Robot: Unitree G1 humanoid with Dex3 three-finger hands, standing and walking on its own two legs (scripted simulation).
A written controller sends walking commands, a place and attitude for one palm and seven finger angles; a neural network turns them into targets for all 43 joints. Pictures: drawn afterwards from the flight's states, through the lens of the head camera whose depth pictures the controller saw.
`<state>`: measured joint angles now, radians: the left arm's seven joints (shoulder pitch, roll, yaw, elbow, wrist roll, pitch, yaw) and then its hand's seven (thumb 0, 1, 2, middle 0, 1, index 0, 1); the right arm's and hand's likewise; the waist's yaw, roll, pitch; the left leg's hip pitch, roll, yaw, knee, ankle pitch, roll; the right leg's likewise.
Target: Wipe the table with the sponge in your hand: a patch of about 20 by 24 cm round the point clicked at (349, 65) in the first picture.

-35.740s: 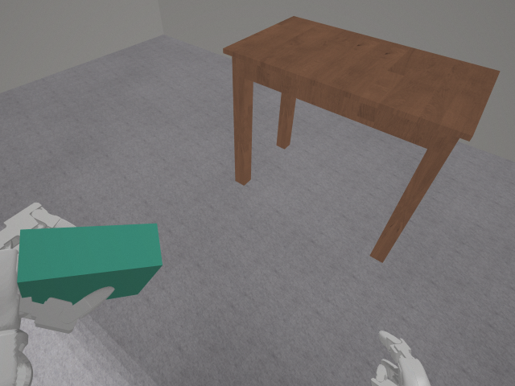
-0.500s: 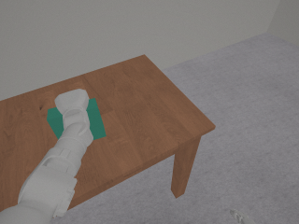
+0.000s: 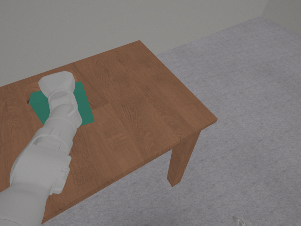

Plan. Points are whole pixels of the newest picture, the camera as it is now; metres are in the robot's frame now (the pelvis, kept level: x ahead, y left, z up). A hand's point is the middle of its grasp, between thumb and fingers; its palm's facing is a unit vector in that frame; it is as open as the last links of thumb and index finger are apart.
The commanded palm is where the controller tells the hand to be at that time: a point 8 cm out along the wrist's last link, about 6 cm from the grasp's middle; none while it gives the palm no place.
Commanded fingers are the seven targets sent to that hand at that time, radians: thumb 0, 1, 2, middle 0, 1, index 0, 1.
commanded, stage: wipe forward along the third lane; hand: left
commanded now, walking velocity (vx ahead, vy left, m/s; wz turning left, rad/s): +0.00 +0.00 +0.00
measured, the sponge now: (67, 113) +0.44 +0.25 +0.02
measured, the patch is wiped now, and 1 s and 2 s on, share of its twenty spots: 0.95 1.00 1.00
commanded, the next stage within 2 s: wipe back along the third lane in 0.08 s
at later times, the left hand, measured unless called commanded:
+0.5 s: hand (63, 95) +0.47 +0.25 +0.07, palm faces -0.03 -0.01 -1.00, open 9.5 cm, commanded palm +0.44 +0.23 +0.10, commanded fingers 0.00 0.10 1.30 -1.20 -1.60 -1.20 -1.60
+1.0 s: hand (67, 105) +0.43 +0.23 +0.07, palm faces +0.00 -0.02 -1.00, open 9.4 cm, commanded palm +0.38 +0.20 +0.10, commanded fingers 0.00 0.10 1.30 -1.20 -1.60 -1.20 -1.60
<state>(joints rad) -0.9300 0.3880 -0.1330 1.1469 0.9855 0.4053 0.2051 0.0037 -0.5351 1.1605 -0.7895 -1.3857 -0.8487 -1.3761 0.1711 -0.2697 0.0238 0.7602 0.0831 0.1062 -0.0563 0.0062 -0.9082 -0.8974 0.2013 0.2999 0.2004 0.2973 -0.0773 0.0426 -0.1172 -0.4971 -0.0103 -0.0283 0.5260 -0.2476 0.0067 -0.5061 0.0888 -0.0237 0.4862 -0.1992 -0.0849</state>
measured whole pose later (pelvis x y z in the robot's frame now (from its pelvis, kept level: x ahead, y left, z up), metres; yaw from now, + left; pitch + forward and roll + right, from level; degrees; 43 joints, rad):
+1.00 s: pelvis +0.05 +0.05 +0.00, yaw +1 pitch +8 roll -1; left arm -0.68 0.12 -0.44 0.76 0.95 0.69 0.24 -0.01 -0.45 1.10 -0.72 -1.44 -0.77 -1.45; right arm 0.00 -0.22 0.02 0.71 0.08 0.24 0.05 0.01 -0.91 -0.90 0.20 0.30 0.20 0.30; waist 0.06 0.04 -0.17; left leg -0.33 -0.07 -0.03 0.50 -0.31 0.07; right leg -0.32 0.03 -0.02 0.46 -0.27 -0.02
